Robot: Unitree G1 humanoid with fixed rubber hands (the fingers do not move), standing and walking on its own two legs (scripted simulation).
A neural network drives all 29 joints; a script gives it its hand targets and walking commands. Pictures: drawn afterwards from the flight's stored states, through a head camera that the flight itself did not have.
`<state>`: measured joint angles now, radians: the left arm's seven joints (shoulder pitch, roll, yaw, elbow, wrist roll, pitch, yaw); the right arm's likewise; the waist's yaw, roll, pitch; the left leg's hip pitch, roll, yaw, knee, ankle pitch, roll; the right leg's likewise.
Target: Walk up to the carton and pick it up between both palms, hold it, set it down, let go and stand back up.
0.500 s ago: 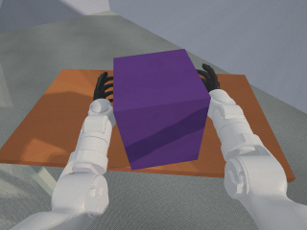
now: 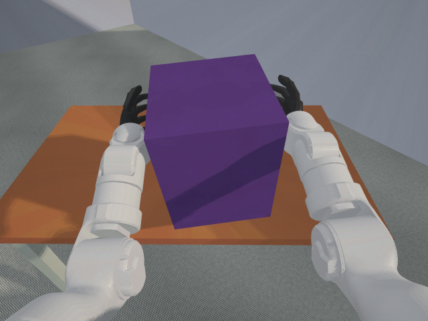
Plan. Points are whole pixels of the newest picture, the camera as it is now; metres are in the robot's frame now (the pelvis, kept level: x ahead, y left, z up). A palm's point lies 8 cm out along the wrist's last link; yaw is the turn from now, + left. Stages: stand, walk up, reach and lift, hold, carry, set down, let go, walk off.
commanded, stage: reach and lift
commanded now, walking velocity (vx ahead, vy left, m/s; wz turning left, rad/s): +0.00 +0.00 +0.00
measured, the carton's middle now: (213, 144) +0.41 +0.03 +0.15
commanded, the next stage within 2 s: hold in 1.42 s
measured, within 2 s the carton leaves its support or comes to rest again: neither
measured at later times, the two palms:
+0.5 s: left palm (132, 111) +0.39 +0.16 +0.23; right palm (301, 112) +0.40 -0.13 +0.23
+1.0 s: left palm (135, 99) +0.39 +0.16 +0.25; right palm (310, 108) +0.39 -0.14 +0.25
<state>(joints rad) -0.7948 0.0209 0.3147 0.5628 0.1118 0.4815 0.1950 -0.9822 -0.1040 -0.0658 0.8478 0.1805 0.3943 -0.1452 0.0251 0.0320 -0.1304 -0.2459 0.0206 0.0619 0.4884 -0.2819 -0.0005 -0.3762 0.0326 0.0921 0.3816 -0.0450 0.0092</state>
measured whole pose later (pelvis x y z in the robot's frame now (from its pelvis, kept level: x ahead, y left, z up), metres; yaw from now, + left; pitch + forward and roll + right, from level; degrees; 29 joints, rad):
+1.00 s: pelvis +0.00 +0.00 +0.00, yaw +0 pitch +2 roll +0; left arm -0.91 0.09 0.31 0.53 0.10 0.68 0.13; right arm -0.98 -0.10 -0.06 0.70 0.24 0.58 -0.24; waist -0.03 0.03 -0.18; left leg -0.25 0.02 0.06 0.49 -0.28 0.00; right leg -0.37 0.03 0.09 0.37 -0.04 0.01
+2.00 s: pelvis -0.01 +0.00 +0.00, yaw +0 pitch +2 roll +0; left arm -0.95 0.10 0.31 0.49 0.10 0.78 0.12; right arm -1.02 -0.11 -0.08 0.63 0.27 0.70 -0.28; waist -0.06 0.03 -0.22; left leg -0.25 0.02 0.06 0.49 -0.27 0.00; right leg -0.37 0.03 0.09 0.37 -0.03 0.01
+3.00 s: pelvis -0.01 +0.00 +0.00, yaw +0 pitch +2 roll +0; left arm -0.95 0.11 0.31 0.49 0.10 0.79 0.12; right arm -1.02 -0.11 -0.08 0.63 0.27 0.70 -0.28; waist -0.06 0.03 -0.22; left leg -0.25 0.02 0.06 0.49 -0.27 0.00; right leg -0.37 0.03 0.09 0.37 -0.03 0.01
